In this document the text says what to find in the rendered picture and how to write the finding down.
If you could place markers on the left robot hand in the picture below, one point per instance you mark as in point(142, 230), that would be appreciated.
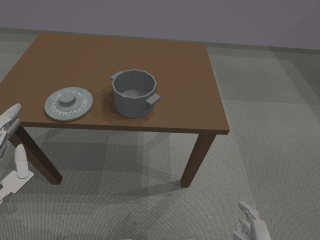
point(16, 180)

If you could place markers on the lid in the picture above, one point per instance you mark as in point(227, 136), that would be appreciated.
point(57, 111)

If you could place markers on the right robot hand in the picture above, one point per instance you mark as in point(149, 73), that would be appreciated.
point(256, 230)

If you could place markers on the pot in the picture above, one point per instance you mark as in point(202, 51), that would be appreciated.
point(134, 92)

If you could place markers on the knob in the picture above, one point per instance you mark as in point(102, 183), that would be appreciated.
point(67, 98)

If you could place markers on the table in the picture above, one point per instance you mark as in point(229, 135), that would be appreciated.
point(190, 100)

